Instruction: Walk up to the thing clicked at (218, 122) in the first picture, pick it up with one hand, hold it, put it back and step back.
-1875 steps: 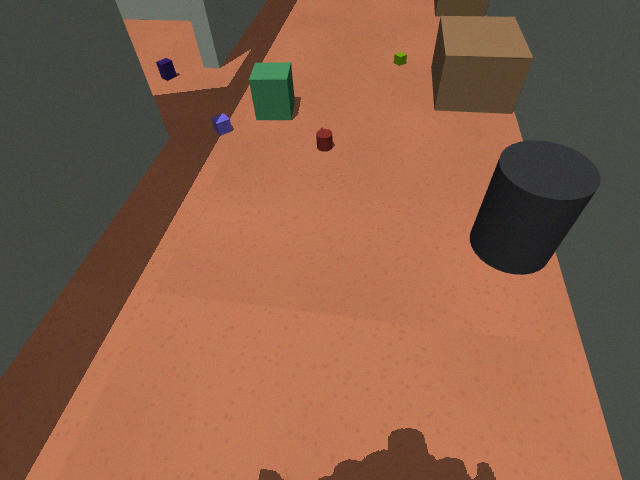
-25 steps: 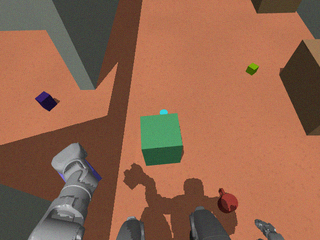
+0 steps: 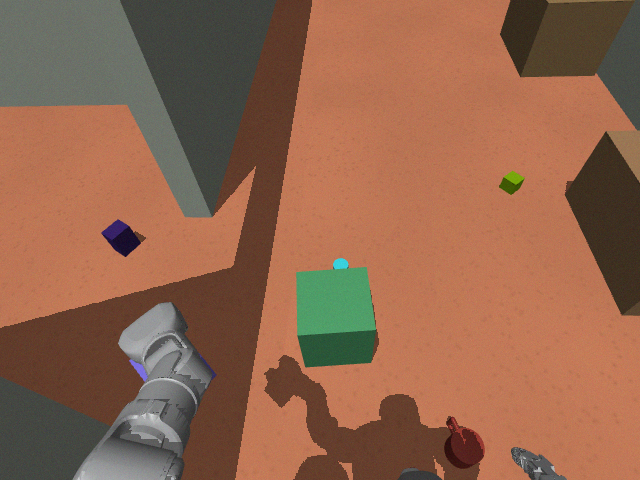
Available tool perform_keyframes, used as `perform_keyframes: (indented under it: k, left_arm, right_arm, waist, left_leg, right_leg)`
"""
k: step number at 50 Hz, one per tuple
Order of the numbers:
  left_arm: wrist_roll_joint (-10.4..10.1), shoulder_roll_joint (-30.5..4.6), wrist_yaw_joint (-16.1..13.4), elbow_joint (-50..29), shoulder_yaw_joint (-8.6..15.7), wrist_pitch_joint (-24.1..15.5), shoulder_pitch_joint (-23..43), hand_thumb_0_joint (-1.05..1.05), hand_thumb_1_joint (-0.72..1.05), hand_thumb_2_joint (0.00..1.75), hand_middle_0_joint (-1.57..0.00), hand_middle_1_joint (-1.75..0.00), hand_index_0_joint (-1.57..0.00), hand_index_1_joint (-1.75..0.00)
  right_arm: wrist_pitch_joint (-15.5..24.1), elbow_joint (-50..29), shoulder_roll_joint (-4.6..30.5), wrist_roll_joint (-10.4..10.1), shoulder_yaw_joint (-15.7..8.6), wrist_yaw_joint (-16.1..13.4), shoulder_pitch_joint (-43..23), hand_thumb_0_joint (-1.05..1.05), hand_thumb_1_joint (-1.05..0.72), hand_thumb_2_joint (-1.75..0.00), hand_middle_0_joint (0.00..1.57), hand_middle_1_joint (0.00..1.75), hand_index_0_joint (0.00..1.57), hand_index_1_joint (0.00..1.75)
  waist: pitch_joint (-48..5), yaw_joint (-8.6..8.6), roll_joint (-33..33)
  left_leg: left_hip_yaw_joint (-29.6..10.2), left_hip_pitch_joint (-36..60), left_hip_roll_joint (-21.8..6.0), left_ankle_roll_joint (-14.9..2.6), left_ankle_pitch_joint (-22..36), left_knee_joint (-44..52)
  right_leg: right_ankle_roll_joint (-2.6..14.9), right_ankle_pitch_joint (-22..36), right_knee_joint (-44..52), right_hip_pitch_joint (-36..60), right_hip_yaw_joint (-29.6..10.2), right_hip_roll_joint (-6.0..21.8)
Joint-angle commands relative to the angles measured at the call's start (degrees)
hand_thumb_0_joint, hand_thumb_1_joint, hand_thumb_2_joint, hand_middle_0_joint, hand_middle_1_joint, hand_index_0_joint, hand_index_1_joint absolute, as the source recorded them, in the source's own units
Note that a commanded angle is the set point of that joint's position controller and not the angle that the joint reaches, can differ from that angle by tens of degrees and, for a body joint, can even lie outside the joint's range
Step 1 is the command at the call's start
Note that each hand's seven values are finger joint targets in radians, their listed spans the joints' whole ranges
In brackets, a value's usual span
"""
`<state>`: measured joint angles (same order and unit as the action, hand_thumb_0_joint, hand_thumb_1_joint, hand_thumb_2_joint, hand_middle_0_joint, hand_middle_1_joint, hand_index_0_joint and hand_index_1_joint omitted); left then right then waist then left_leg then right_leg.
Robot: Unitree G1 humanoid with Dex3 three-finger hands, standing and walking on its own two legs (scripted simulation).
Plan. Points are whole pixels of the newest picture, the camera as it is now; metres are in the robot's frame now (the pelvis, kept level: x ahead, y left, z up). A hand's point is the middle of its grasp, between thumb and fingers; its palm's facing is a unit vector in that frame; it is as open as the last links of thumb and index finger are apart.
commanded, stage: hold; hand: left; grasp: from above
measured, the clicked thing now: (174, 368) +0.31 +0.24 -0.11
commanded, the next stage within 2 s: crouch in 1.84 s
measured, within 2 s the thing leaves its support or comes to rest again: neither
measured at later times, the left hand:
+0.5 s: hand (166, 350) +0.31 +0.23 -0.04, palm faces -0.32 -0.30 -0.90, open 10.5 cm
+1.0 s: hand (164, 352) +0.30 +0.23 -0.02, palm faces -0.31 -0.31 -0.90, open 10.5 cm
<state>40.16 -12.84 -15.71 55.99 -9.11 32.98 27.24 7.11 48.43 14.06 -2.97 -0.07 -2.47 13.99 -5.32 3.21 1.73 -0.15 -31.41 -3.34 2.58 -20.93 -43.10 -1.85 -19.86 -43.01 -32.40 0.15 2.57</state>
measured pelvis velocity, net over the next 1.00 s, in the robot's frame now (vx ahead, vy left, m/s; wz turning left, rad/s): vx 0.00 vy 0.00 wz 0.00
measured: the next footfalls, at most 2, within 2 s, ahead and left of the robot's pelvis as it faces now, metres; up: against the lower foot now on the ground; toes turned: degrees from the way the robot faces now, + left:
none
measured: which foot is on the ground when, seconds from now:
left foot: down 0.00-1.00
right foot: down 0.00-1.00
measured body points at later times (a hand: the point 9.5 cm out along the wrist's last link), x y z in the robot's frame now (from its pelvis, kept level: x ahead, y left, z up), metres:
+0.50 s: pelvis +0.00 +0.00 +0.01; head +0.02 -0.01 +0.46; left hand +0.33 +0.24 +0.01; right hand +0.12 -0.24 -0.11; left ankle +0.00 +0.15 -0.71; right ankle +0.01 -0.14 -0.71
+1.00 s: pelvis +0.00 +0.00 +0.02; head +0.00 -0.02 +0.47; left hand +0.32 +0.24 +0.03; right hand +0.13 -0.24 -0.10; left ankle +0.00 +0.15 -0.71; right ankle +0.01 -0.14 -0.71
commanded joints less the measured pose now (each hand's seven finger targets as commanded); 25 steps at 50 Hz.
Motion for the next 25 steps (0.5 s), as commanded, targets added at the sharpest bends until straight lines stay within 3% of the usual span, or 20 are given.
perform_keyframes:
  k: [1,5,12,21,22,25]
  left_arm:
    - [2.57,-10.87,-1.82,-11.01,0.48,0.28,21.62,0.0,0.61,0.8,-1.04,-0.66,-1.01,-0.68]
    - [3.4,-10.9,-0.5,-11.62,0.11,-0.06,21.77,0.0,0.59,0.75,-1.03,-0.62,-1.0,-0.64]
    - [5.02,-10.37,0.32,-14.67,-0.67,0.1,20.68,0.0,0.59,0.83,-1.03,-0.66,-1.0,-0.69]
    - [3.88,-9.51,0.45,-16.3,-1.0,2.7,22.06,0.0,0.57,0.85,-1.01,-0.68,-0.98,-0.71]
    - [3.97,-8.08,0.85,-14.17,-1.77,3.0,20.87,0.0,0.56,0.83,-1.01,-0.67,-0.98,-0.7]
    - [3.78,-9.68,1.33,-16.46,-1.15,3.02,22.39,0.0,0.58,0.83,-1.01,-0.67,-0.98,-0.7]
  right_arm:
    - [2.45,-5.68,8.25,-0.13,-2.06,0.17,-0.43,0.0,-0.89,-0.9,0.2,0.3,0.2,0.3]
    - [2.23,-6.32,8.53,0.04,-2.11,0.76,-0.59,0.0,-0.89,-0.9,0.2,0.3,0.2,0.3]
    - [2.02,-7.83,8.06,0.07,-1.94,1.59,-2.62,0.0,-0.89,-0.9,0.2,0.3,0.2,0.3]
    - [2.35,-8.11,7.81,-0.06,-1.64,2.64,-4.35,0.0,-0.89,-0.9,0.2,0.3,0.2,0.3]
    - [2.35,-7.94,7.88,-0.05,-1.51,2.79,-4.38,0.0,-0.89,-0.9,0.2,0.3,0.2,0.3]
    - [2.44,-8.14,7.91,0.0,-1.68,2.92,-4.6,0.0,-0.89,-0.9,0.2,0.3,0.2,0.3]
  waist:
    - [-15.88,-0.12,-1.02]
    - [-15.98,-0.51,0.16]
    - [-15.83,-1.32,-0.42]
    - [-14.41,-2.09,-0.65]
    - [-13.63,-1.34,-1.52]
    - [-14.56,-2.49,-0.79]
  left_leg:
    - [2.47,9.56,4.38,-2.53,14.99,6.76]
    - [2.29,11.84,4.22,-2.18,16.52,7.91]
    - [2.21,13.49,4.42,-2.2,17.2,9.73]
    - [2.47,14.5,4.24,-2.36,16.18,11.76]
    - [2.32,14.49,4.16,-2.42,16.26,11.81]
    - [2.37,14.86,4.14,-2.4,16.59,12.09]
  right_leg:
    - [1.39,15.38,7.31,11.11,2.11,-3.45]
    - [1.76,15.77,7.67,11.36,2.34,-3.46]
    - [1.53,16.43,9.21,14.29,2.15,-3.5]
    - [1.47,15.56,10.95,16.13,1.99,-3.53]
    - [1.5,15.55,10.84,15.58,2.01,-3.53]
    - [1.49,15.77,11.34,16.61,1.97,-3.55]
